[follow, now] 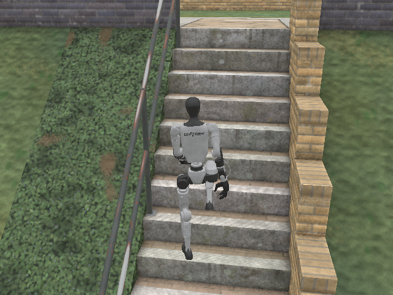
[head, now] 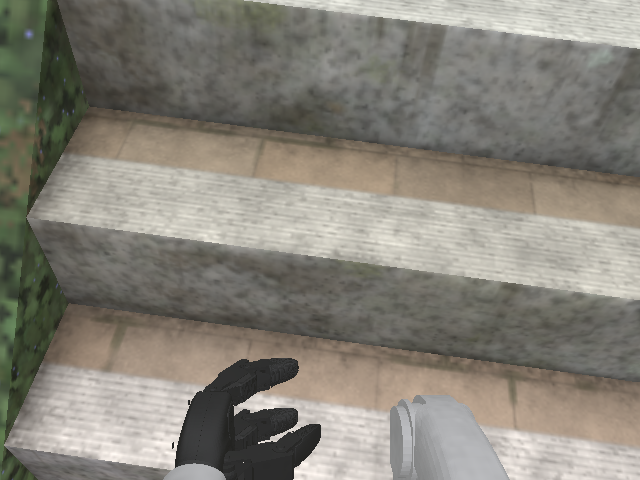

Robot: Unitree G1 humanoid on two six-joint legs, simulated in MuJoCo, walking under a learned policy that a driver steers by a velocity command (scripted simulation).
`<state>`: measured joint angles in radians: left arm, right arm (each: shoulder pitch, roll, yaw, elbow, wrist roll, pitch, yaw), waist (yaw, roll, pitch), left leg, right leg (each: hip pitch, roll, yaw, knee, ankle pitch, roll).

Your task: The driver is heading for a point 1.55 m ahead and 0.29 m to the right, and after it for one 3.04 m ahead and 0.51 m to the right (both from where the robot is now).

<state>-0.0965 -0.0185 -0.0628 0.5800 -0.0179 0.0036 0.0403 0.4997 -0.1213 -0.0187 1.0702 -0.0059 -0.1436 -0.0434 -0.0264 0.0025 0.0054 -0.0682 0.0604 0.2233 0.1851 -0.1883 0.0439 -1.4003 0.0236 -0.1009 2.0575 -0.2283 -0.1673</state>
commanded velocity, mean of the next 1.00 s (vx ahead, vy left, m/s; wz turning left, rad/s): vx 0.50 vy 0.00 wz -0.37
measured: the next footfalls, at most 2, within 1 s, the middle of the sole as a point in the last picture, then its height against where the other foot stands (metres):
right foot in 0.10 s outside the picture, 0.21 m higher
left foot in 0.52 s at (303, 398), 0.21 m higher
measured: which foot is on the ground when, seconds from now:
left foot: down 0.00-0.12, up 0.14-0.50, down 0.52-1.00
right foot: up 0.00-0.08, down 0.10-0.52, up 0.54-1.00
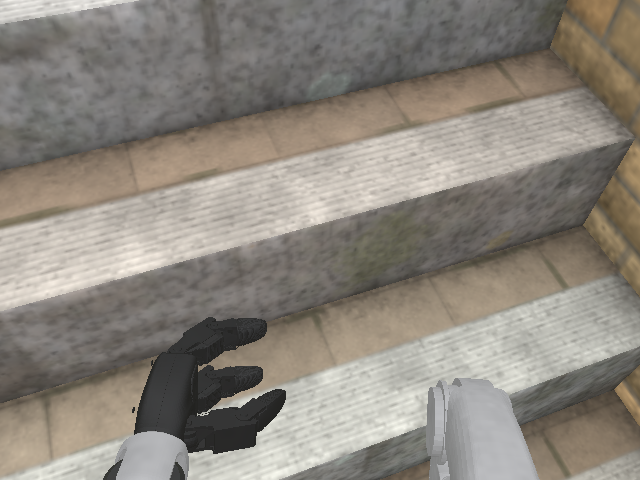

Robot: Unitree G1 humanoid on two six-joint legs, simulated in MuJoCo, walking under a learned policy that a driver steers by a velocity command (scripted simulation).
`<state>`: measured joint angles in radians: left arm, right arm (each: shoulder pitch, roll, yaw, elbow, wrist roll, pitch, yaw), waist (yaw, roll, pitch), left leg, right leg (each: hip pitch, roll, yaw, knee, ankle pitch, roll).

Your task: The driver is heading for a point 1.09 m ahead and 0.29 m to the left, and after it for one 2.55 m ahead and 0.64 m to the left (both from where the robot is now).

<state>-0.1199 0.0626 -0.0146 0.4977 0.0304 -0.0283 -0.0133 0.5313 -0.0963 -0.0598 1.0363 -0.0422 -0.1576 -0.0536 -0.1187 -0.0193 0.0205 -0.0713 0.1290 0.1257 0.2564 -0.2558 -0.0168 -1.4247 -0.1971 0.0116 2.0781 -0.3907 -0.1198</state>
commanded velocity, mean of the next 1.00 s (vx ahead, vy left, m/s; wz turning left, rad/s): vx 0.50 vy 0.00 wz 0.52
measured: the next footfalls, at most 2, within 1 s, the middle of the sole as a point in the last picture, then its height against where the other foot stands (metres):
right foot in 0.08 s outside the picture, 0.21 m higher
left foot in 0.66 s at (275, 399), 0.21 m higher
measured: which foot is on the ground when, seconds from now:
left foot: down 0.00-0.12, up 0.14-0.64, down 0.66-1.00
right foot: up 0.00-0.06, down 0.08-0.68, up 0.70-1.00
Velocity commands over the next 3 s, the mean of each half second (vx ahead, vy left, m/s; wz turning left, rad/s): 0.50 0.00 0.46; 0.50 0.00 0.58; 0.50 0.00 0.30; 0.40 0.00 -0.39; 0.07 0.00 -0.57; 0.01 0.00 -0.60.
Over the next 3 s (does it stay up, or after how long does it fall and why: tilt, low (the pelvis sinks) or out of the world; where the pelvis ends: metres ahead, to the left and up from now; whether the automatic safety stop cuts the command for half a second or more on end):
stays up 0.79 0.31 0.82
